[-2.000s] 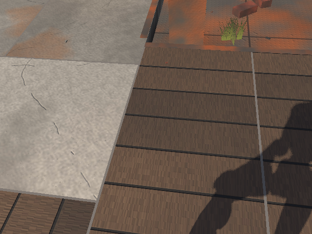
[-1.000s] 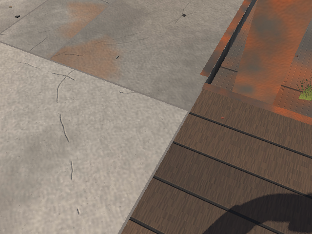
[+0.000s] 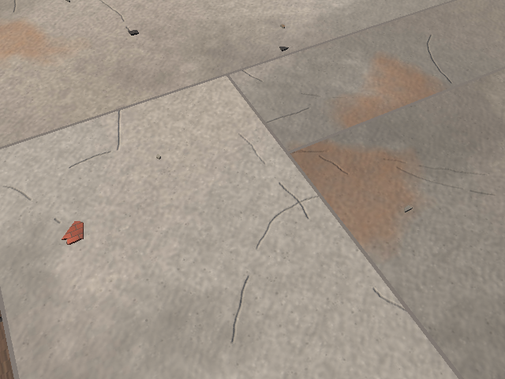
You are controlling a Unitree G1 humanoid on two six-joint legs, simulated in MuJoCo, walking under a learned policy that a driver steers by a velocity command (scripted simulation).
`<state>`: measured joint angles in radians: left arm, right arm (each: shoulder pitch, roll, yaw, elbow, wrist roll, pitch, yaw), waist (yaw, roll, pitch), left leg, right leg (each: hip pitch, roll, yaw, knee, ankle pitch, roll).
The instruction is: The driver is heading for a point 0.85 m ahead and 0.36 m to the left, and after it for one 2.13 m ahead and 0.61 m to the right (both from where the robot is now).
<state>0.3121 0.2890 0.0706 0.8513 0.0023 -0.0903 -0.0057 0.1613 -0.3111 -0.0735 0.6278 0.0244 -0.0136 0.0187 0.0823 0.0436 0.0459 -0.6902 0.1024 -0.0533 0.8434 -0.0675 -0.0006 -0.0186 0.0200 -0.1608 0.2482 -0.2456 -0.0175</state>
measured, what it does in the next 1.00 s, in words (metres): walks ahead, turning left: left foot, then right foot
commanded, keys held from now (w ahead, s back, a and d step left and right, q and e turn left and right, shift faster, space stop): w+q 1.00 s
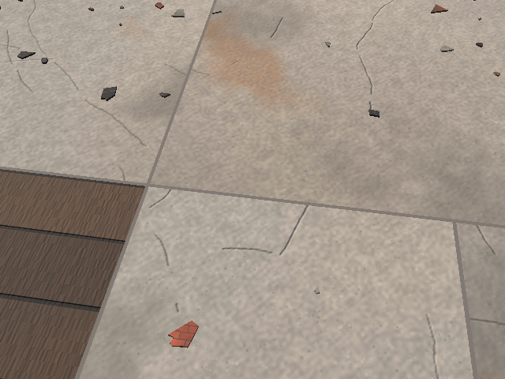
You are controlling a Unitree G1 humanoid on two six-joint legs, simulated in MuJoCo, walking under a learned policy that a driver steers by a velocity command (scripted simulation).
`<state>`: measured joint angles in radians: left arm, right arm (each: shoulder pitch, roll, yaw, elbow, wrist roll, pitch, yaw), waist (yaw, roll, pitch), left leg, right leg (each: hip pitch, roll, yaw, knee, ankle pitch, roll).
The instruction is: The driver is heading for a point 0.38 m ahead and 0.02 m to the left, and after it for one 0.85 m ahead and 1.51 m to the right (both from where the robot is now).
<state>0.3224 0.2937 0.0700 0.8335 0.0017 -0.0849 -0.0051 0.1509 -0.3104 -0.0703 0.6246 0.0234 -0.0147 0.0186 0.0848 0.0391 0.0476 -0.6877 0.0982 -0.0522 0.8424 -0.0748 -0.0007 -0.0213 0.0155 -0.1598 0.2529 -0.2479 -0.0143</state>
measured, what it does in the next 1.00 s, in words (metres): walks ahead: left foot, then right foot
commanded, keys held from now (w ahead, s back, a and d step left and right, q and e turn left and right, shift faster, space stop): w+q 0.08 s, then w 0.50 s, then w+e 0.42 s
